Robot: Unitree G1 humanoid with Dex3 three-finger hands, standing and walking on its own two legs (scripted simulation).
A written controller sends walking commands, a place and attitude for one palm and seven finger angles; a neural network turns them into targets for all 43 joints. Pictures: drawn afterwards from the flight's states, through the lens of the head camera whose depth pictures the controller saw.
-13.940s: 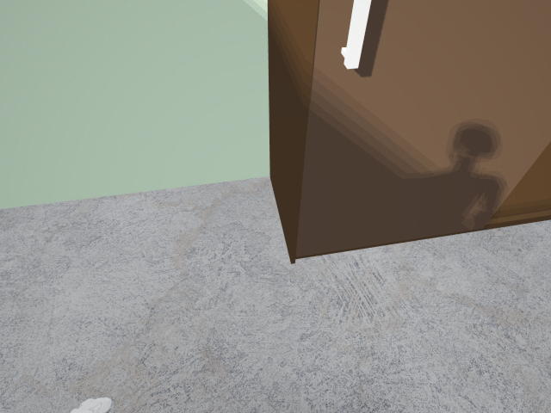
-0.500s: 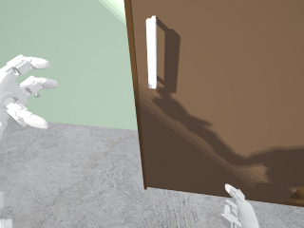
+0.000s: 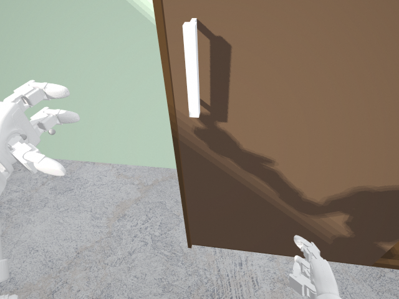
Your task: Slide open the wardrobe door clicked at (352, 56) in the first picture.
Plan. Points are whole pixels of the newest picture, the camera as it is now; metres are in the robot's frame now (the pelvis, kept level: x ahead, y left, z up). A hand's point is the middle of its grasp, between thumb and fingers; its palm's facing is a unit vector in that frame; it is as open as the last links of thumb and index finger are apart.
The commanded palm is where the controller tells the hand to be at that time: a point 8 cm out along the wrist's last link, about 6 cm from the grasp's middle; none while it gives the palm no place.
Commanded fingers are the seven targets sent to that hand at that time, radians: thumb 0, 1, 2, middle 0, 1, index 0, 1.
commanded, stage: move the hooked fingers beside the handle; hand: left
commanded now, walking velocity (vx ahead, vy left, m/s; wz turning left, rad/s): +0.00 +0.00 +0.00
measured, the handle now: (194, 70) +0.54 +0.09 +0.23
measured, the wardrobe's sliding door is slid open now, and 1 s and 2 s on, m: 0.00 0.00 0.00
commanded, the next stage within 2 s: none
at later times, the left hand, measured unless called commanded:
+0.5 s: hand (82, 116) +0.32 +0.25 +0.24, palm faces +0.05 -1.00 -0.05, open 14.0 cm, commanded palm +0.30 +0.29 +0.25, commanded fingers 0.00 -0.50 0.30 -0.30 -1.20 -0.30 -1.20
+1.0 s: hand (122, 101) +0.38 +0.20 +0.24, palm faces +0.02 -1.00 -0.03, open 14.0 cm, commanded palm +0.37 +0.24 +0.24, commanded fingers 0.00 -0.50 0.30 -0.30 -1.20 -0.30 -1.20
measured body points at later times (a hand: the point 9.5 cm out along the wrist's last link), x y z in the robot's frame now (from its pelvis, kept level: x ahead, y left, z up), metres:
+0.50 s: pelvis +0.01 +0.00 +0.00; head -0.03 -0.02 +0.45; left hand +0.32 +0.31 +0.25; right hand +0.21 -0.22 -0.07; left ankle +0.06 +0.11 -0.74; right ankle -0.03 -0.10 -0.74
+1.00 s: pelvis +0.00 +0.00 +0.00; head -0.03 -0.02 +0.45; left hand +0.37 +0.25 +0.25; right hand +0.17 -0.24 -0.08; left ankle +0.06 +0.11 -0.74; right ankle -0.03 -0.10 -0.74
